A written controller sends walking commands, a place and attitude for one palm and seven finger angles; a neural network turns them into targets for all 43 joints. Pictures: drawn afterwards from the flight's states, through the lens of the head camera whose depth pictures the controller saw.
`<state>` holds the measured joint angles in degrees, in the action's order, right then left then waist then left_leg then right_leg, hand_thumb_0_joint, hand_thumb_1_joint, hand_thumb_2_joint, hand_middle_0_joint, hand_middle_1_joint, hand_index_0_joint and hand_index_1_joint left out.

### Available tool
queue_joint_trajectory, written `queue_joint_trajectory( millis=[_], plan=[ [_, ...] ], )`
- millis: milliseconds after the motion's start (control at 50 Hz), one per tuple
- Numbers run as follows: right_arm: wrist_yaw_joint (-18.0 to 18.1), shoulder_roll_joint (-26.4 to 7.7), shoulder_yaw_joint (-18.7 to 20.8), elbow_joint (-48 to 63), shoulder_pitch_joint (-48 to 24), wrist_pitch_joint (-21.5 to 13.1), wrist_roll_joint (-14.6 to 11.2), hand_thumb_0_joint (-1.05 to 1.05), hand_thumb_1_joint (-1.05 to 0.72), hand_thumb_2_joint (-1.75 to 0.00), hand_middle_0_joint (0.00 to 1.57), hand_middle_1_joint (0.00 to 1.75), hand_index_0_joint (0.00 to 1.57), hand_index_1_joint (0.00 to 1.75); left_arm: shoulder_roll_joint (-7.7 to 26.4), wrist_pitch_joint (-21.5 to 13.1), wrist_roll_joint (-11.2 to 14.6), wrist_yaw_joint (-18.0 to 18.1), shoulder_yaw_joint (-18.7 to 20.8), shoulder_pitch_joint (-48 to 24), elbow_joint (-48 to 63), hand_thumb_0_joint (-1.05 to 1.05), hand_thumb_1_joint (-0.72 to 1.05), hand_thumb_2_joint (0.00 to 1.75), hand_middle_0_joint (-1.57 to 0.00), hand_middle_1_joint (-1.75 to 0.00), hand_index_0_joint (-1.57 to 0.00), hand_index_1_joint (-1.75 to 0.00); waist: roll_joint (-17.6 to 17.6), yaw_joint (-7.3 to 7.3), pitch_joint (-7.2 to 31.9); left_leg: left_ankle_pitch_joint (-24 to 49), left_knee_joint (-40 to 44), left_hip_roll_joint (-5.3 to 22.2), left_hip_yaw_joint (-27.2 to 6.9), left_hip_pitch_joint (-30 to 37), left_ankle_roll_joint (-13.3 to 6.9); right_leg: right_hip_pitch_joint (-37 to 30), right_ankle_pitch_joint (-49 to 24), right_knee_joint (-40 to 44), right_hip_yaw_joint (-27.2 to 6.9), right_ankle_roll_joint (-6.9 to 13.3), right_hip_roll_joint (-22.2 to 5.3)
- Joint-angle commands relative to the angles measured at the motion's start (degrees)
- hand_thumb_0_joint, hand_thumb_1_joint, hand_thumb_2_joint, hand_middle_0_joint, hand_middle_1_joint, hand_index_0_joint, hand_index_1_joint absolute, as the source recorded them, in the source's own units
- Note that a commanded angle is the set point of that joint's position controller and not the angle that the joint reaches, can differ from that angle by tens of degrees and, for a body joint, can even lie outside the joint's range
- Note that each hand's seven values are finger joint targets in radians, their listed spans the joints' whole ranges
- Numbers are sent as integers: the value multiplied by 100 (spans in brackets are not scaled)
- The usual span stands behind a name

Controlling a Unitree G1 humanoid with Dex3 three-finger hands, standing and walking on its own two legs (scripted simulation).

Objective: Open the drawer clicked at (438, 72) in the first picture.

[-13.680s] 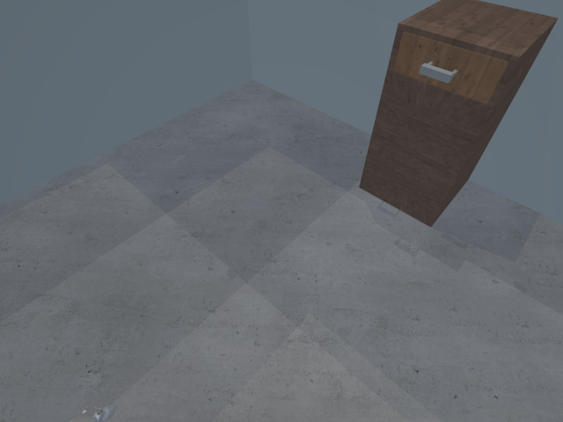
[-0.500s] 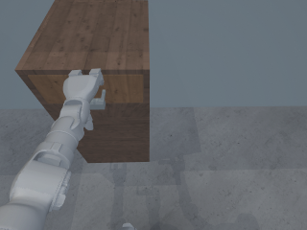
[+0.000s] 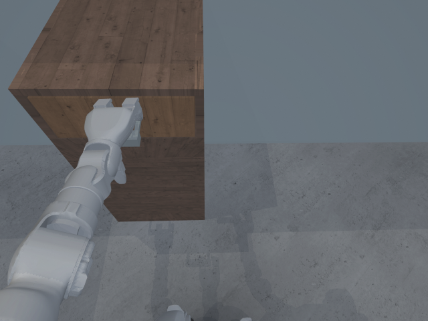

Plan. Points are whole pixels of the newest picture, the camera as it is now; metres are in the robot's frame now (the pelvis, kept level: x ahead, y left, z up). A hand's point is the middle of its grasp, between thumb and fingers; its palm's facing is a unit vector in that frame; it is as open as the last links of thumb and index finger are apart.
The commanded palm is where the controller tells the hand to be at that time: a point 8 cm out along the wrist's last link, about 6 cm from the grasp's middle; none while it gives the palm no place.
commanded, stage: lower the fingers behind the handle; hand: left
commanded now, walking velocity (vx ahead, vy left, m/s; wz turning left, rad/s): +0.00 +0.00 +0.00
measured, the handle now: (117, 130) +0.54 +0.20 -0.02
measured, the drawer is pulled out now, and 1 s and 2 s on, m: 0.00 0.00 0.00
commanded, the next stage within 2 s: lift the fingers back up to retry in 1.28 s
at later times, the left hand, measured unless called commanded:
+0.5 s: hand (118, 147) +0.48 +0.19 -0.01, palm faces -0.04 -0.05 -1.00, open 13.7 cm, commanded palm +0.47 +0.19 +0.04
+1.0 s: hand (119, 144) +0.49 +0.19 -0.01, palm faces +0.01 -0.04 -1.00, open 13.4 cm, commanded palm +0.47 +0.19 +0.02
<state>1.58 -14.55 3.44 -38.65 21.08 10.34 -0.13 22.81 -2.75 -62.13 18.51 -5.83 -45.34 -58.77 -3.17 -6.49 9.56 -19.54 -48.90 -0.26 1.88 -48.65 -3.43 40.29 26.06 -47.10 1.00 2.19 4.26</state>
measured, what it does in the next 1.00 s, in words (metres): stands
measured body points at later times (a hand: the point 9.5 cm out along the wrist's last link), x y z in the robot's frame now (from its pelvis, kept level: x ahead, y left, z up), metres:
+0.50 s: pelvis +0.00 +0.00 -0.01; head +0.10 +0.00 +0.43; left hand +0.47 +0.19 +0.05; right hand +0.01 -0.28 -0.14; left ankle +0.03 +0.08 -0.69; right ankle -0.04 -0.10 -0.69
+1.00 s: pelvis -0.02 +0.01 -0.03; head +0.08 +0.03 +0.40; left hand +0.48 +0.19 +0.05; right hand -0.02 -0.26 -0.15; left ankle +0.03 +0.08 -0.69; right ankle -0.04 -0.10 -0.69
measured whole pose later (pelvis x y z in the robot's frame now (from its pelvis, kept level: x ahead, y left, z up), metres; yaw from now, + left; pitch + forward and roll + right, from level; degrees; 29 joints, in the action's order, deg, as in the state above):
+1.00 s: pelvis -0.02 +0.01 -0.03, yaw -1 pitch +24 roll -4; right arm 2.0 -13.8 0.9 -37.2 21.4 10.9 0.0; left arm 25.0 -0.4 -64.4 22.6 -5.1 -52.5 -65.1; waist -3.3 -9.0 12.0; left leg -22.0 -60.0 0.5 1.0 -62.3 -4.2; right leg 53.3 28.8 -57.8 2.4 1.7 4.9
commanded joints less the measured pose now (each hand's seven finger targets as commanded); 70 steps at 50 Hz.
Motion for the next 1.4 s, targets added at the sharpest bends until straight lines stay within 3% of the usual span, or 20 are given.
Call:
queue_joint_trajectory(
  millis=[0,40,100,140,200,220,240,320,360,500,620,640,660,840,940,1100,1120,1240,1280,1380],
  plan=[
    [42,-863,289,348,612,-92,78,0,-90,-90,20,30,20,30,1523,195,-76,556,595,-2815,990,0,-50,30,-30,-120,-30,-120,-127,-113,2265,1954,110,-34,-316,2391,17,166,-1868,517,-77,26,73],
    [31,-857,314,362,648,-97,91,0,-90,-90,20,30,20,30,1433,275,-91,596,564,-2645,1014,0,-50,30,-30,-120,-30,-120,-244,-64,2611,2220,34,-29,-294,2590,30,83,-2135,458,-84,17,96],
    [18,-837,308,318,650,-91,83,0,-90,-90,20,30,20,30,1175,383,18,485,374,-2571,833,0,-50,30,-30,-120,-30,-120,-71,-179,2513,2266,5,-33,-269,2542,17,-14,-2328,525,-100,-13,89],
    [64,-879,284,308,672,-63,60,0,-90,-90,20,30,20,30,1434,393,21,381,500,-2434,676,0,-50,30,-30,-120,-30,-120,160,-184,2320,2079,20,-50,-228,2273,-14,-168,-2420,565,-150,-44,71],
    [98,-839,269,304,640,-83,60,0,-90,-90,20,30,20,30,1214,212,59,238,289,-2559,885,0,-50,30,-30,-120,-30,-120,46,-241,2280,2015,8,-69,-228,2234,-19,-141,-2422,572,-185,-37,38],
    [106,-846,279,287,675,-82,42,0,-90,-90,20,30,20,30,1408,97,0,231,447,-2499,970,0,-50,30,-30,-120,-30,-120,-89,-172,2390,2098,-19,-51,-256,2321,0,-23,-2412,511,-186,-31,52],
    [108,-834,279,295,668,-85,73,0,-90,-90,20,30,20,30,1264,60,30,224,362,-2327,870,0,-50,30,-30,-120,-30,-120,-170,-179,2246,2055,-36,-59,-242,2317,-7,40,-2337,525,-167,-16,61],
    [111,-850,275,246,682,-92,72,0,-90,-90,20,30,20,30,1580,-143,-39,330,631,-2306,852,0,-50,30,-30,-120,-30,-120,62,-173,2308,1999,-173,-41,-262,1994,-17,126,-2370,380,-200,-39,42],
    [89,-822,278,252,684,-95,102,0,-90,-90,20,30,20,30,1428,-149,-68,417,522,-2276,915,0,-50,30,-30,-120,-30,-120,-152,-161,2382,2073,-231,-50,-248,2029,3,200,-2400,309,-173,-18,51],
    [34,-859,249,220,694,-16,105,0,-90,-90,20,30,20,30,1461,248,-123,631,508,-2239,343,0,-50,30,-30,-120,-30,-120,63,-238,2212,1890,-335,-87,-219,1553,-1,192,-2381,235,-157,-22,53],
    [44,-879,206,273,745,60,64,0,-90,-90,20,30,20,30,1554,548,-193,518,504,-2162,-136,0,-50,30,-30,-120,-30,-120,105,-234,2191,1738,-359,-82,-219,1466,-9,361,-2118,203,-121,-33,72],
    [50,-877,186,309,722,71,82,0,-90,-90,20,30,20,30,1362,595,-156,461,343,-2039,-254,0,-50,30,-30,-120,-30,-120,23,-259,2008,1654,-350,-82,-202,1419,-14,431,-2026,228,-109,-22,82],
    [64,-879,175,311,719,71,58,0,-90,-90,20,30,20,30,1441,582,-168,415,372,-2167,-249,0,-50,30,-30,-120,-30,-120,222,-313,1917,1495,-369,-73,-200,1266,-31,472,-1905,249,-122,-46,68],
    [106,-904,112,462,776,28,71,0,-90,-90,20,30,20,30,1433,453,-242,229,306,-1899,-560,0,-50,30,-30,-120,-30,-120,299,-314,1617,937,-540,-32,-277,782,-47,1026,-1128,41,-53,-15,91],
    [96,-922,112,461,811,8,79,0,-90,-90,20,30,20,30,1447,580,-304,341,242,-2369,-473,0,-50,30,-30,-120,-30,-120,-118,-369,1811,736,-579,12,-362,971,-16,1491,-712,-87,15,10,103],
    [113,-968,61,462,838,-6,58,0,-90,-90,20,30,20,30,1500,850,-189,256,229,-2747,-577,0,-50,30,-30,-120,-30,-120,-106,-452,1881,448,-472,66,-521,1095,4,1709,-423,-148,113,8,104],
    [131,-1003,46,461,875,-1,46,0,-90,-90,20,30,20,30,1709,834,-223,245,366,-2742,-578,0,-50,30,-30,-120,-30,-120,-28,-413,1930,393,-459,81,-557,1096,11,1727,-387,-186,121,-3,102],
    [127,-971,81,497,832,-89,66,0,-90,-90,20,30,20,30,1204,713,-163,170,97,-2632,-423,0,-50,30,-30,-120,-30,-120,-136,-402,1933,195,-390,147,-713,1362,49,2008,-228,-246,183,22,106],
    [138,-989,74,461,825,-126,63,0,-90,-90,20,30,20,30,1251,710,-180,205,107,-2773,-488,0,-50,30,-30,-120,-30,-120,-36,-472,1711,-95,-369,156,-752,1181,41,2138,-97,-255,187,9,84],
    [145,-1027,87,423,820,-195,78,0,-90,-90,20,30,20,30,1337,776,-227,326,132,-3173,-302,0,-50,30,-30,-120,-30,-120,-162,-505,1882,-340,-316,209,-927,1331,75,2339,-23,-367,208,16,53]
  ],
)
